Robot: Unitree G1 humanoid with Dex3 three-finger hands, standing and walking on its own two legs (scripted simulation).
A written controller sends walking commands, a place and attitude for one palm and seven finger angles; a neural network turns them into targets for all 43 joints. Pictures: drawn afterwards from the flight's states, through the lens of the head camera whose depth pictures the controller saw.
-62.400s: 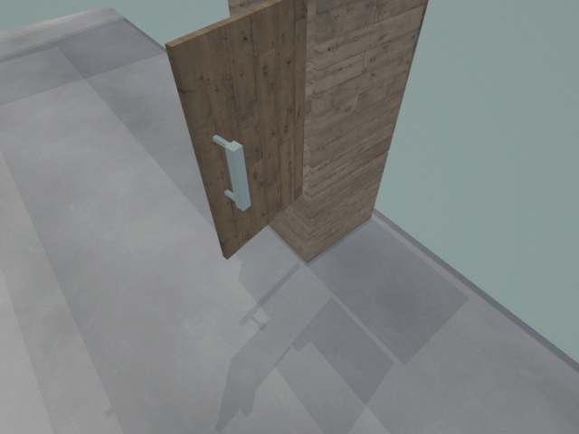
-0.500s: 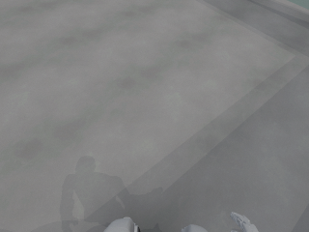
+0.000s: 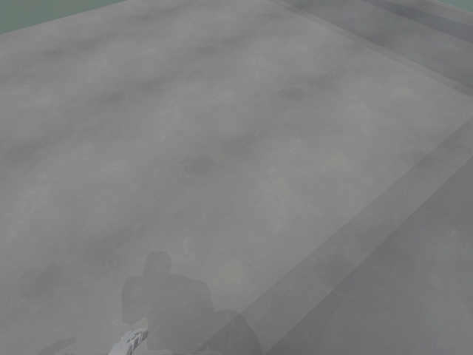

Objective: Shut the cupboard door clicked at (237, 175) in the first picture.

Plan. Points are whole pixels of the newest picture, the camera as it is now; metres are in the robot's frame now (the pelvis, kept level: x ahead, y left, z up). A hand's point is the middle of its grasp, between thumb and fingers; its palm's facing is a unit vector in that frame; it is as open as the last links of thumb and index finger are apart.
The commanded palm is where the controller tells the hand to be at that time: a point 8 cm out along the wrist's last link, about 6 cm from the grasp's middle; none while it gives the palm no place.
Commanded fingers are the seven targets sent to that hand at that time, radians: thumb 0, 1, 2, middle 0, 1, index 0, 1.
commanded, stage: turn to face it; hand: left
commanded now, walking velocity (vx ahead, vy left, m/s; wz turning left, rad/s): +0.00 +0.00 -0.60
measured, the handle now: out of the picture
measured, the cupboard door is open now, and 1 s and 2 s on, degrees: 29 29 29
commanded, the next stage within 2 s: none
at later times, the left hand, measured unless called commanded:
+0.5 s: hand (140, 326) +0.20 +0.20 -0.16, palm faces -0.18 -0.96 -0.20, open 7.4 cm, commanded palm none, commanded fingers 0.00 0.90 0.90 -0.20 -0.30 -0.20 -0.30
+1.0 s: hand (184, 269) +0.32 +0.13 -0.17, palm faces -0.51 -0.83 -0.21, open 7.4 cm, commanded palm none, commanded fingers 0.00 0.90 0.90 -0.20 -0.30 -0.20 -0.30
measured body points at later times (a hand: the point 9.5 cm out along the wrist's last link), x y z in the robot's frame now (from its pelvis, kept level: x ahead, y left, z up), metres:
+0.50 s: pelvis +0.09 +0.02 +0.01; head +0.12 +0.02 +0.46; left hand +0.21 +0.25 -0.14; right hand +0.12 -0.23 -0.13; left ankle +0.11 +0.12 -0.73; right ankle +0.06 -0.11 -0.68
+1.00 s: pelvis +0.13 +0.00 -0.01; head +0.19 -0.01 +0.44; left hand +0.35 +0.17 -0.16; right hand +0.07 -0.28 -0.13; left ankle +0.21 +0.10 -0.74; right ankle +0.07 -0.12 -0.73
